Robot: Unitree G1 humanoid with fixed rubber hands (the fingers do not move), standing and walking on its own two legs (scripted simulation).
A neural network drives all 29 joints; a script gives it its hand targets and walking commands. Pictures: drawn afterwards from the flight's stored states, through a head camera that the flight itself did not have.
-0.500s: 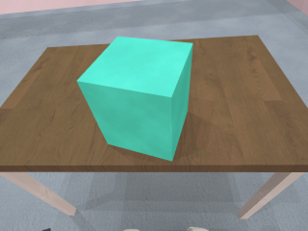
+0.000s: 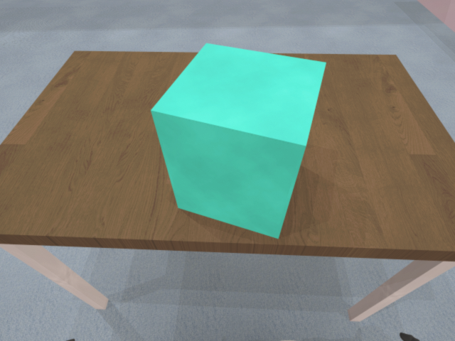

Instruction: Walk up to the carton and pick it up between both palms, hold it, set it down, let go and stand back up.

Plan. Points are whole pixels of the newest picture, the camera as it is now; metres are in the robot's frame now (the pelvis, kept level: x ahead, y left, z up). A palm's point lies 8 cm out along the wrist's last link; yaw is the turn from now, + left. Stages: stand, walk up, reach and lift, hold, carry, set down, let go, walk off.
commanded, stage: walk up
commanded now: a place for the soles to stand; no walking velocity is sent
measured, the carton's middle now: (243, 143) +0.43 +0.00 +0.11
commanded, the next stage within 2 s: reach and lift in 0.84 s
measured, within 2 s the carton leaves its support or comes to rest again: neither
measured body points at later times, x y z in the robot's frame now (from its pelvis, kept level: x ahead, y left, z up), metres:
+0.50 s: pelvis +0.00 +0.00 +0.00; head +0.03 +0.00 +0.45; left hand +0.08 +0.33 -0.11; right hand +0.10 -0.32 -0.10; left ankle +0.01 +0.11 -0.72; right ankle +0.05 -0.12 -0.72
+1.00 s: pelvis +0.00 -0.01 -0.01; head +0.03 -0.01 +0.44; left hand +0.12 +0.33 -0.10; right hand +0.12 -0.32 -0.12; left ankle +0.01 +0.11 -0.72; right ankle +0.04 -0.12 -0.72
